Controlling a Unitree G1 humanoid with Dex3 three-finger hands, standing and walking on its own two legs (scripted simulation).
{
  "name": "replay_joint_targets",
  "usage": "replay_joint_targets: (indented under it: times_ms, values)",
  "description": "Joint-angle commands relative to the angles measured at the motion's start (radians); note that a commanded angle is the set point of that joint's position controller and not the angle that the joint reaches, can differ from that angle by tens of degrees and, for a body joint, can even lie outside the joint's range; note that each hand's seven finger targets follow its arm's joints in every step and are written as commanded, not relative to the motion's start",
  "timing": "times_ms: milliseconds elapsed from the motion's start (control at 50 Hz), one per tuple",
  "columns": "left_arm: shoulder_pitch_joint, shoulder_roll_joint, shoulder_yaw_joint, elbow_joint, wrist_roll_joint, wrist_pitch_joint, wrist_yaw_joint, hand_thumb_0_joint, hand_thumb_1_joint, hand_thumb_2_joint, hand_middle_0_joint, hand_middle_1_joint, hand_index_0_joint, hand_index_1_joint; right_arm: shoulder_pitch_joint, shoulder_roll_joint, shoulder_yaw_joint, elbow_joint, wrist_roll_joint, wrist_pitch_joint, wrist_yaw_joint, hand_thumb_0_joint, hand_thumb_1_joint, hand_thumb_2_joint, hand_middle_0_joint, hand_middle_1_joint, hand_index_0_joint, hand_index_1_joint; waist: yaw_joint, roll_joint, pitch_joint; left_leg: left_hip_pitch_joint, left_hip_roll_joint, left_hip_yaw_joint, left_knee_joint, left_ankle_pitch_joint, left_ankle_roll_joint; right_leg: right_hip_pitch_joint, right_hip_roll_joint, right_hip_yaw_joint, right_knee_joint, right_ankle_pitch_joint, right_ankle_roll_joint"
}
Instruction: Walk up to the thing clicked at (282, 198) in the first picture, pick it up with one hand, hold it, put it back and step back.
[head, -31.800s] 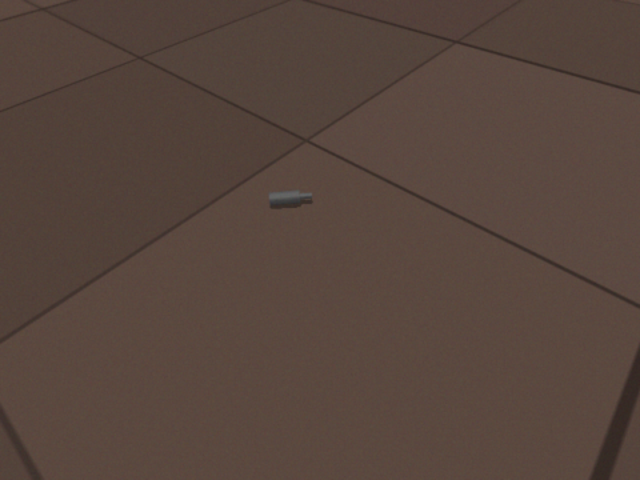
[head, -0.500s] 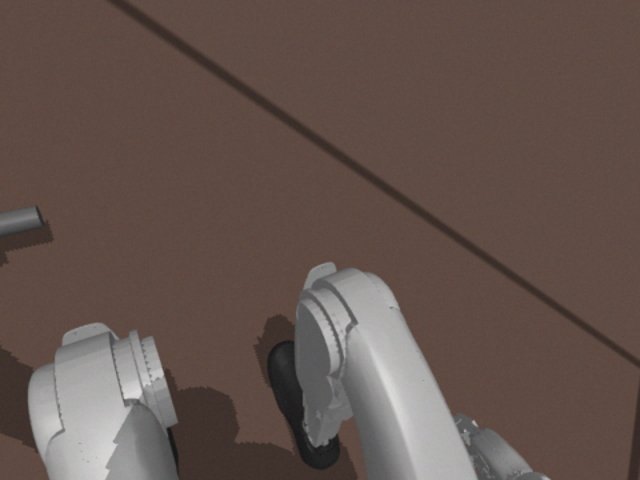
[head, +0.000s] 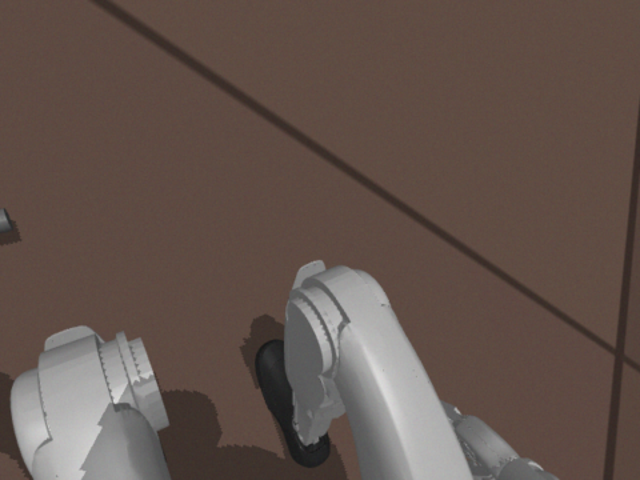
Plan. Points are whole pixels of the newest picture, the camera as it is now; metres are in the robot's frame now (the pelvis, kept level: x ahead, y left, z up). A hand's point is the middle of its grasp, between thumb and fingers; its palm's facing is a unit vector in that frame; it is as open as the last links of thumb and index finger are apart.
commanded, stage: open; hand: left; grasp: from above
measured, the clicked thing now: out of the picture +0.43 +0.35 -0.27
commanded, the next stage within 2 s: withdraw in 1.02 s
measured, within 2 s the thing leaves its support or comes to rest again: rests again in 0.48 s
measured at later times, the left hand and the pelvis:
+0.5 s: hand out of the picture +0.42 +0.37 -0.23, palm faces -0.44 -0.13 -0.89, open 9.6 cm; pelvis +0.00 +0.00 +0.00, yaw -1 degrees
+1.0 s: hand out of the picture +0.42 +0.36 -0.23, palm faces -0.45 -0.14 -0.88, open 12.8 cm; pelvis -0.01 +0.00 +0.00, yaw -1 degrees
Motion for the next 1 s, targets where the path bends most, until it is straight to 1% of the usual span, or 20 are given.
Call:
replay_joint_targets:
  times_ms: [0,40,60,80,180,220,320,360,500,520,580,620,720,760,780,800,840,860,960,980]
  values:
    - [-0.248,0.264,0.012,-0.102,-0.029,-0.003,0.044,0.000,0.845,0.584,-1.106,-0.583,-1.154,-0.535,0.175,-0.323,-0.093,-0.003,-0.001,0.003,-0.011,0.000,-0.898,-0.900,0.201,0.300,0.200,0.300,-0.033,0.498,-0.632,0.490,0.034,0.074,-0.269,0.214,0.006,0.323,0.040,-0.048,-0.208,0.241,-0.051]
    - [-0.237,0.256,-0.004,-0.088,-0.028,-0.003,0.042,0.000,0.829,0.573,-1.099,-0.569,-1.144,-0.523,0.175,-0.326,-0.088,-0.001,0.000,0.001,-0.011,0.000,-0.898,-0.900,0.201,0.300,0.200,0.300,-0.033,0.496,-0.621,0.492,0.033,0.070,-0.274,0.204,0.005,0.317,0.039,-0.051,-0.203,0.233,-0.050]
    - [-0.236,0.284,0.007,-0.083,-0.023,-0.003,0.047,0.000,0.815,0.567,-1.087,-0.568,-1.133,-0.521,0.175,-0.328,-0.089,0.005,0.001,0.000,-0.013,0.000,-0.898,-0.900,0.201,0.300,0.200,0.300,-0.032,0.505,-0.620,0.489,0.036,0.072,-0.267,0.199,0.007,0.320,0.041,-0.048,-0.205,0.231,-0.051]
    - [-0.245,0.279,-0.001,-0.097,-0.015,-0.002,0.045,0.000,0.735,0.629,-1.007,-0.585,-1.053,-0.552,0.185,-0.330,-0.088,-0.002,-0.002,-0.003,-0.013,0.000,-0.893,-0.898,0.201,0.300,0.201,0.300,-0.039,0.507,-0.629,0.503,0.036,0.076,-0.260,0.222,0.008,0.331,0.042,-0.044,-0.207,0.253,-0.048]
    - [-0.237,0.288,0.008,-0.074,-0.028,-0.003,0.056,0.000,0.373,0.619,-0.763,-0.627,-0.796,-0.594,0.172,-0.334,-0.079,0.000,-0.002,-0.004,-0.013,0.000,-0.893,-0.899,0.201,0.300,0.201,0.300,-0.036,0.493,-0.633,0.496,0.039,0.063,-0.262,0.237,0.004,0.336,0.044,-0.054,-0.203,0.264,-0.050]
    - [-0.269,0.255,-0.017,-0.107,-0.032,-0.008,0.051,0.000,0.309,0.620,-0.708,-0.650,-0.744,-0.613,0.181,-0.329,-0.078,0.005,0.000,-0.006,-0.011,0.000,-0.893,-0.899,0.201,0.300,0.201,0.300,-0.044,0.512,-0.618,0.512,0.038,0.059,-0.277,0.226,-0.001,0.319,0.041,-0.058,-0.202,0.252,-0.050]
    - [-0.257,0.284,-0.008,-0.106,-0.024,-0.003,0.059,0.000,0.160,0.644,-0.580,-0.707,-0.619,-0.668,0.160,-0.338,-0.075,-0.010,0.000,-0.014,-0.009,0.000,-0.891,-0.899,0.201,0.300,0.201,0.300,-0.039,0.543,-0.627,0.537,0.041,0.049,-0.291,0.219,-0.007,0.311,0.042,-0.061,-0.189,0.246,-0.052]
    - [-0.262,0.263,-0.031,-0.096,-0.021,-0.003,0.056,0.000,0.102,0.647,-0.521,-0.732,-0.565,-0.687,0.158,-0.332,-0.076,0.003,0.005,-0.018,-0.006,0.000,-0.890,-0.898,0.201,0.300,0.201,0.300,-0.038,0.550,-0.606,0.537,0.043,0.049,-0.290,0.210,-0.009,0.287,0.040,-0.058,-0.187,0.238,-0.054]
    - [-0.238,0.274,-0.024,-0.066,-0.028,0.013,0.050,0.000,-0.066,0.688,-0.362,-0.841,-0.416,-0.785,0.164,-0.343,-0.074,-0.003,0.003,-0.025,0.000,0.000,-0.891,-0.898,0.201,0.300,0.201,0.300,-0.044,0.538,-0.606,0.532,0.043,0.047,-0.291,0.227,-0.007,0.302,0.040,-0.060,-0.192,0.258,-0.050]
    - [-0.243,0.255,-0.039,-0.077,-0.028,0.017,0.044,0.000,-0.097,0.704,-0.349,-0.834,-0.396,-0.786,0.170,-0.342,-0.074,-0.011,0.006,-0.025,0.000,0.000,-0.891,-0.899,0.201,0.300,0.201,0.300,-0.046,0.535,-0.603,0.523,0.040,0.054,-0.285,0.236,-0.005,0.307,0.039,-0.058,-0.194,0.266,-0.050]
    - [-0.231,0.257,-0.025,-0.063,-0.043,0.022,0.034,0.000,-0.132,0.720,-0.309,-0.868,-0.361,-0.814,0.177,-0.350,-0.079,-0.012,0.006,-0.029,0.004,0.000,-0.890,-0.898,0.201,0.300,0.201,0.300,-0.049,0.518,-0.591,0.533,0.042,0.047,-0.288,0.250,-0.009,0.301,0.036,-0.061,-0.195,0.269,-0.051]
    - [-0.228,0.308,0.016,-0.079,-0.044,0.016,0.030,0.000,-0.160,0.739,-0.289,-0.891,-0.338,-0.840,0.186,-0.361,-0.075,-0.016,0.007,-0.027,0.002,0.000,-0.891,-0.899,0.201,0.300,0.201,0.300,-0.042,0.516,-0.587,0.527,0.041,0.044,-0.287,0.246,-0.009,0.304,0.034,-0.061,-0.197,0.256,-0.055]
    - [-0.240,0.274,-0.024,-0.113,-0.057,0.002,0.017,0.000,-0.232,0.774,-0.232,-0.933,-0.278,-0.885,0.167,-0.338,-0.064,-0.030,0.003,-0.025,-0.002,0.000,-0.892,-0.900,0.201,0.300,0.201,0.300,-0.045,0.512,-0.616,0.491,0.038,0.071,-0.273,0.219,0.004,0.368,0.043,-0.045,-0.223,0.255,-0.048]
    - [-0.225,0.332,0.017,-0.118,-0.057,-0.001,0.018,0.000,-0.278,0.782,-0.182,-0.960,-0.232,-0.908,0.173,-0.347,-0.069,-0.018,0.006,-0.021,-0.007,0.000,-0.890,-0.899,0.201,0.300,0.201,0.300,-0.031,0.512,-0.640,0.501,0.043,0.067,-0.273,0.221,0.004,0.377,0.045,-0.047,-0.222,0.251,-0.048]
    - [-0.232,0.310,-0.005,-0.116,-0.052,-0.002,0.013,0.000,-0.285,0.804,-0.183,-0.957,-0.227,-0.911,0.175,-0.342,-0.069,-0.025,0.007,-0.021,-0.007,0.000,-0.890,-0.899,0.201,0.300,0.201,0.300,-0.035,0.510,-0.634,0.504,0.042,0.071,-0.263,0.226,0.004,0.367,0.044,-0.042,-0.222,0.254,-0.049]
    - [-0.224,0.328,0.016,-0.115,-0.058,-0.005,0.018,0.000,-0.294,0.820,-0.176,-0.963,-0.218,-0.919,0.182,-0.343,-0.069,-0.015,0.008,-0.020,-0.008,0.000,-0.889,-0.899,0.201,0.300,0.201,0.300,-0.036,0.502,-0.634,0.499,0.045,0.070,-0.259,0.233,0.006,0.385,0.045,-0.042,-0.227,0.263,-0.046]
    - [-0.244,0.276,-0.021,-0.133,-0.060,-0.011,0.020,0.000,-0.312,0.818,-0.150,-0.979,-0.196,-0.930,0.174,-0.332,-0.058,-0.023,0.003,-0.018,-0.007,0.000,-0.888,-0.898,0.201,0.300,0.201,0.300,-0.046,0.488,-0.629,0.484,0.041,0.073,-0.255,0.236,0.009,0.389,0.046,-0.044,-0.234,0.270,-0.044]
    - [-0.226,0.305,0.010,-0.118,-0.064,-0.013,0.029,0.000,-0.326,0.826,-0.134,-0.991,-0.182,-0.941,0.167,-0.339,-0.057,-0.019,0.001,-0.016,-0.009,0.000,-0.887,-0.898,0.201,0.300,0.201,0.300,-0.038,0.483,-0.643,0.489,0.044,0.067,-0.263,0.233,0.007,0.399,0.048,-0.051,-0.233,0.265,-0.044]
    - [-0.233,0.281,-0.023,-0.118,-0.046,-0.011,0.021,0.000,-0.381,0.890,-0.103,-1.011,-0.137,-0.976,0.179,-0.345,-0.068,-0.005,0.005,-0.019,-0.007,0.000,-0.887,-0.897,0.201,0.300,0.201,0.300,-0.043,0.515,-0.597,0.518,0.045,0.049,-0.280,0.227,-0.007,0.319,0.042,-0.062,-0.205,0.246,-0.052]
    - [-0.239,0.287,-0.015,-0.140,-0.049,-0.011,0.026,0.000,-0.383,0.883,-0.090,-1.020,-0.128,-0.980,0.163,-0.338,-0.066,-0.010,0.006,-0.017,-0.007,0.000,-0.885,-0.897,0.201,0.300,0.201,0.300,-0.026,0.545,-0.634,0.547,0.045,0.043,-0.296,0.235,-0.011,0.327,0.043,-0.066,-0.203,0.248,-0.054]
